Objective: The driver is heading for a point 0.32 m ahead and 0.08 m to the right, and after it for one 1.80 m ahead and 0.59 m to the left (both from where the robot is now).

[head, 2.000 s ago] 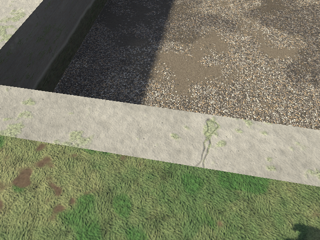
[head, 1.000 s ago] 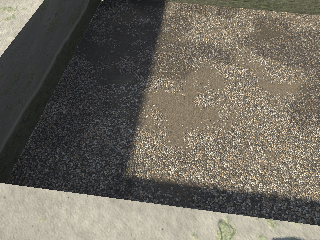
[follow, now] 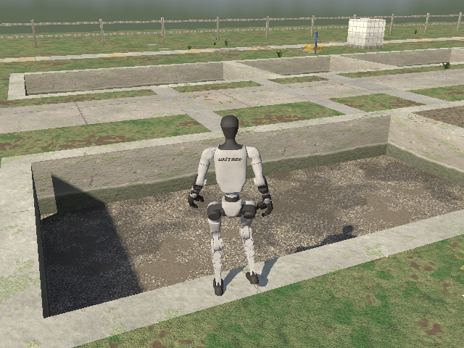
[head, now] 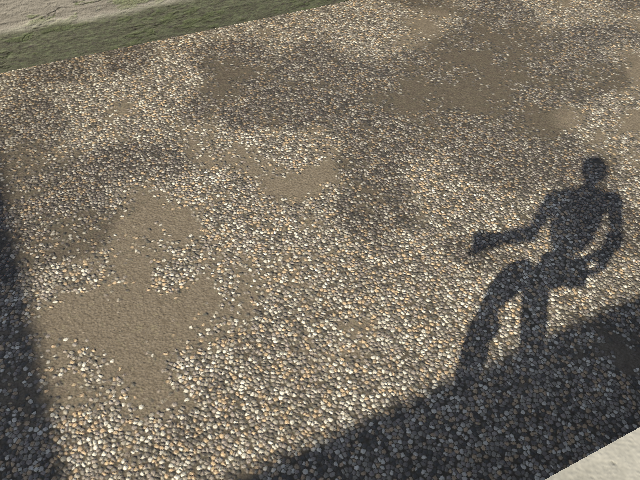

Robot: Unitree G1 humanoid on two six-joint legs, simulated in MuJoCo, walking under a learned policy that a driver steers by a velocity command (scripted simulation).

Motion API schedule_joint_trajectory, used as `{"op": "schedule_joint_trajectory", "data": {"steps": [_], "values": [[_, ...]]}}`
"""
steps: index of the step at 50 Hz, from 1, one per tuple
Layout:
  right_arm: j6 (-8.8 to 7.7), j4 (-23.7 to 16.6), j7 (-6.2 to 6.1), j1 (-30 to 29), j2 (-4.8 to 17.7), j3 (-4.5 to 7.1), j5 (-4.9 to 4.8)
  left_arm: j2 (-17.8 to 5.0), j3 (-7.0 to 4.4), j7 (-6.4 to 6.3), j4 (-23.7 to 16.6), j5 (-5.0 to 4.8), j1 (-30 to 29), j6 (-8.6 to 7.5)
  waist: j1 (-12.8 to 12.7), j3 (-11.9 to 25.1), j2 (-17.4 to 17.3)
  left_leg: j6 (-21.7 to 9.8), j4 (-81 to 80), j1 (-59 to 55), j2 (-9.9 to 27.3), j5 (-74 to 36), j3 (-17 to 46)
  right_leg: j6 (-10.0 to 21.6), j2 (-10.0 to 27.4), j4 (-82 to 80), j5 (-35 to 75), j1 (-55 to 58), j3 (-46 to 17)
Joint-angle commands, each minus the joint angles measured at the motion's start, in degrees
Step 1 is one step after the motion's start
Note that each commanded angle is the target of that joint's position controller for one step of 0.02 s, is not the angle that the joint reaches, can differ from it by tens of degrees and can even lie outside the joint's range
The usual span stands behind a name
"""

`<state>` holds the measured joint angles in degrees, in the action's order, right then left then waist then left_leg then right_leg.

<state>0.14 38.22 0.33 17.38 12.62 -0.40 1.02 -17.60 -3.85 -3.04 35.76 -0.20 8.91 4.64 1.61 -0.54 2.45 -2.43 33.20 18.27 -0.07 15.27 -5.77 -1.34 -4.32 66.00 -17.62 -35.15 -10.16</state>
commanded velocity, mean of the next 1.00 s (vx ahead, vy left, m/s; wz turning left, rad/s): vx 0.33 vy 0.00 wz -0.34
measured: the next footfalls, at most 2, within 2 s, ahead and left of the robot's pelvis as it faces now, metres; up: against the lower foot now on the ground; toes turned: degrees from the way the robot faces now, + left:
right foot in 0.22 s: +0.11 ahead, -0.16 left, +0.00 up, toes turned -16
left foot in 0.56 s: +0.11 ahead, -0.01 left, +0.00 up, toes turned -20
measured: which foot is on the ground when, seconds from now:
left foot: down 0.00-0.24, up 0.26-0.54, down 0.56-1.00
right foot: up 0.00-0.20, down 0.22-1.00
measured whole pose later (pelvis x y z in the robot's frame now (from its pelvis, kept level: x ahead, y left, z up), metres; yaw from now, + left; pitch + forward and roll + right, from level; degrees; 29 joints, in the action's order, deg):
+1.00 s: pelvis +0.06 -0.12 +0.01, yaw -18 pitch +0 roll -1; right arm 2.1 38.7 -0.9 12.9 12.6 0.4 -1.7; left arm -11.2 1.6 -2.5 39.6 0.1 2.7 3.6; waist 0.6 -0.1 -1.7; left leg 0.1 30.3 11.6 -0.1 19.0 2.3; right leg 9.0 -9.8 22.6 -10.4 -12.5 1.8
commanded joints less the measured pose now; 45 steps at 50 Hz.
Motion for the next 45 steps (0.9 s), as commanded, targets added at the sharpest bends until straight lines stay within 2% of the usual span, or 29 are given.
{"op": "schedule_joint_trajectory", "data": {"steps": [1, 3, 5, 6, 8, 9, 10, 11, 12, 13, 14, 15, 16, 17, 19, 20, 25, 26, 27, 28, 29, 30, 31, 32, 33, 34, 36, 40, 45], "values": [[-0.79, -3.08, -0.19, -0.47, 8.38, 2.28, -0.44, 0.12, 0.88, -0.31, -4.25, 0.72, -2.35, 0.93, -2.42, 5.22, -6.03, -4.95, -9.36, -8.91, 16.13, -36.77, 11.04, 0.94, 4.13, -4.33, 4.94, -3.42, 1.54], [-0.88, -2.2, -0.16, 1.51, 9.0, 2.61, -0.32, 0.9, 1.6, -0.4, -5.65, 0.37, -6.13, 1.2, -0.89, 5.39, -6.38, -5.24, -9.41, -9.61, 16.01, -34.48, 8.84, 1.68, 5.52, -11.57, 4.62, -1.83, 4.29], [-0.16, -2.35, 0.04, 0.26, 9.07, 2.82, 0.33, 1.14, 2.19, -0.16, -6.98, 0.09, -9.12, 1.49, -0.38, 4.98, -8.42, -5.82, -9.49, -8.19, 15.72, -27.08, 6.41, 2.08, 6.08, -17.7, 3.03, 1.39, 7.82], [0.31, -2.3, 0.29, 0.71, 9.59, 3.38, 0.86, 0.93, 2.37, 0.16, -7.41, 0.3, -8.91, 1.8, -0.04, 5.09, -9.41, -6.39, -9.93, -7.88, 16.14, -20.79, 6.15, 2.41, 6.05, -19.92, 0.99, 3.12, 9.87], [1.49, -3.04, -0.04, -0.53, 9.33, 3.51, 1.12, 0.56, 2.72, 0.93, -8.65, 0.64, -11.15, 1.76, 1.02, 4.96, -10.41, -6.24, -10.24, -6.25, 16.36, -6.17, 6.24, 3.05, 5.35, -23.04, 0.47, 6.99, 12.69], [1.84, -3.58, 0.18, -1.85, 9.79, 4.18, 0.81, 0.28, 2.61, 1.53, -9.32, 0.42, -11.77, 1.68, 0.32, 3.88, -9.85, -5.24, -8.92, -4.24, 16.31, 5.18, 5.72, 3.77, 5.4, -24.68, 3.0, 8.41, 14.45], [2.28, -4.23, 0.16, -3.69, 9.23, 4.15, 0.6, 1.02, 2.85, 2.09, -9.12, 0.57, -11.28, 1.48, -0.51, 3.48, -8.1, -3.76, -6.7, -1.92, 15.07, 9.66, 4.21, 4.47, 5.04, -28.65, 4.76, 12.58, 14.81], [2.45, -4.95, -0.05, -4.87, 8.36, 4.15, 0.57, 1.1, 2.73, 2.59, -7.62, 1.06, -7.21, 1.17, -1.71, 4.95, -6.06, -1.63, -0.88, 1.05, 12.65, 10.02, 1.84, 5.59, 4.22, -29.67, 5.81, 18.89, 13.74], [3.71, -6.2, 0.1, -2.93, 6.07, 3.6, 2.14, -0.57, 2.16, 2.59, -5.41, 1.03, -0.45, 0.72, -3.0, 7.67, 4.63, 1.86, 14.15, 6.3, 6.22, 9.1, -4.87, 8.25, 7.11, -32.54, 11.13, 26.75, 5.81], [4.02, -11.01, 0.49, -8.48, 4.54, 2.84, 1.33, -6.81, -0.15, 2.32, -3.77, -1.52, 4.87, 0.48, -8.46, 8.74, 20.37, 6.77, 28.23, 22.66, -3.15, 20.87, -7.45, 16.17, 15.94, -43.69, 1.63, 30.58, -15.07], [3.48, -11.83, 0.43, -14.21, 8.62, 4.35, 0.56, -7.31, -0.74, 2.29, -4.12, -1.5, 6.24, 0.41, -10.4, 5.91, 12.69, 8.01, 36.38, 31.73, -1.76, 20.25, 2.85, 19.18, 18.68, -46.49, -5.12, 32.53, -22.13], [2.89, -11.82, 0.38, -15.47, 9.1, 4.63, -0.21, -4.84, -0.14, 1.43, -5.06, -0.81, 2.36, 0.57, -8.76, 5.76, 8.37, 9.47, 39.29, 31.62, -1.01, 16.11, 5.05, 18.89, 17.97, -45.46, -2.26, 29.93, -19.82], [2.11, -10.75, 0.2, -13.24, 7.19, 4.09, -0.36, -2.26, 0.78, 0.59, -5.77, 0.71, -2.47, 0.69, -4.95, 5.79, 6.31, 9.95, 39.3, 27.46, -0.22, 11.74, 5.8, 17.39, 15.42, -44.65, -2.07, 24.21, -15.67], [1.72, -9.65, -0.34, -10.74, 6.67, 4.02, -0.29, -1.41, 0.87, 0.45, -6.94, 1.2, -6.99, 0.17, -1.76, 6.24, 5.25, 9.78, 37.25, 21.53, 0.35, 8.4, 6.04, 16.42, 13.04, -44.2, -0.13, 18.4, -11.53], [2.26, -7.63, -0.69, -8.74, 6.65, 4.16, 0.86, -0.13, 1.21, 1.25, -7.98, 1.44, -10.13, -1.13, -0.53, 8.32, 4.61, 8.93, 37.66, 13.5, -1.41, 6.3, 4.18, 16.58, 10.54, -44.18, 4.25, 12.15, -9.29], [2.61, -8.36, -1.22, -9.42, 5.93, 3.82, 0.67, 0.04, 1.49, 1.47, -8.55, 1.38, -11.28, -1.5, -0.07, 9.0, 2.69, 8.94, 33.77, 10.62, -1.35, 6.85, 4.31, 16.61, 9.64, -44.67, 4.18, 11.1, -9.95], [2.92, -9.62, -1.8, -11.94, 3.45, 1.69, -0.48, -0.86, 0.64, 1.84, -6.77, 0.84, -8.51, -1.47, -2.23, 7.06, 1.88, 4.52, 11.51, 0.48, -2.24, 8.89, 4.63, 15.93, 9.13, -45.19, -1.21, 12.87, -15.31], [2.65, -8.66, -1.82, -9.43, 2.09, 1.16, -0.67, 0.04, 0.97, 1.83, -6.52, 0.78, -8.76, -1.32, -0.97, 6.85, 0.83, 3.39, 4.28, -4.58, -2.26, 6.72, 3.99, 14.85, 8.31, -45.15, -3.85, 11.72, -15.89], [2.27, -7.54, -1.85, -5.77, 0.48, 0.66, -0.35, 0.58, 1.17, 1.65, -6.1, 0.14, -8.98, -1.18, 0.82, 6.73, -0.27, 1.84, -3.99, -12.6, -1.99, 2.88, 3.74, 12.64, 7.07, -44.57, -7.65, 8.1, -15.93], [1.72, -7.0, -2.1, -2.65, 1.84, 0.91, 0.67, 2.5, 1.57, 1.45, -5.67, -0.67, -7.47, -1.51, 1.22, 7.84, -5.3, -0.65, -6.48, -22.97, 4.96, 7.33, 11.58, 9.33, 4.94, -38.45, -14.78, 0.03, -13.93], [1.05, -7.62, -2.45, -3.4, 7.15, 2.24, 0.63, 2.88, 2.1, 1.93, -7.8, -1.52, -10.53, -1.62, 1.23, 5.35, -17.03, -4.72, -11.38, -20.66, 15.15, 5.87, 25.51, 6.02, -1.82, -30.03, -11.42, -3.68, -2.65], [0.47, -7.99, -2.74, -4.41, 5.18, 1.7, 0.15, -1.35, 1.28, 1.89, -7.21, 0.15, -12.32, -1.78, 1.59, 1.18, -12.4, -6.73, -15.57, -13.71, 19.35, -3.87, 31.35, 4.42, -1.91, -30.03, -9.69, -1.08, -1.83], [-0.23, -8.12, -2.67, -7.53, 3.17, 0.68, -0.36, -1.1, 1.26, 2.26, -5.28, 0.31, -11.21, -1.93, -1.24, -0.34, -9.1, -7.7, -15.83, -9.38, 17.69, -6.37, 28.37, 3.24, 0.41, -32.4, -6.33, 5.68, -0.52], [-0.69, -8.49, -2.47, -10.7, 1.74, -0.07, -0.65, 0.91, 2.0, 2.76, -3.76, 0.25, -9.99, -2.03, -3.22, -0.37, -7.72, -6.2, -15.52, -4.8, 13.9, -5.07, 23.3, 2.89, 1.6, -38.15, -1.42, 14.12, 0.4], [-1.12, -8.32, -2.24, -12.92, 1.99, -0.21, -1.03, 2.59, 2.62, 3.3, -3.24, 0.45, -9.89, -1.87, -4.26, -0.51, -8.47, -3.51, -15.49, 0.07, 9.47, -1.66, 18.06, 3.15, 1.79, -42.8, 3.99, 22.32, -0.2], [-1.33, -8.14, -1.76, -12.93, 2.92, 0.19, -1.06, 2.75, 2.87, 3.59, -2.89, 0.87, -9.96, -1.52, -4.33, -0.58, -9.05, -1.28, -15.74, 2.21, 6.37, 1.96, 14.77, 3.83, 1.97, -44.75, 7.36, 26.67, -1.53], [-1.32, -7.33, -0.79, -11.11, 3.27, 0.62, -1.14, 1.04, 2.95, 3.44, -1.58, 1.07, -8.53, -0.99, -4.36, 1.17, -5.39, 0.42, -14.58, 0.37, 4.11, 2.66, 11.02, 6.03, 3.83, -46.13, 9.23, 29.37, -3.25], [-0.71, -4.63, -0.2, -6.94, 2.67, 0.56, -1.95, 2.34, 4.15, 1.92, 0.65, 0.71, -7.97, -1.81, -2.56, 4.23, -0.58, 0.81, -12.27, -6.25, 4.64, -5.73, 10.87, 7.07, 5.98, -48.28, 18.07, 30.02, -3.33], [0.12, -3.4, -0.8, -6.25, 4.71, 1.63, -2.69, 0.12, 3.88, 0.52, 0.5, 0.4, -8.53, -2.05, -1.95, 7.08, -1.73, 1.47, -8.7, -3.55, 3.23, -6.99, 11.53, 7.16, 6.78, -45.01, 31.54, 35.28, -0.3]]}}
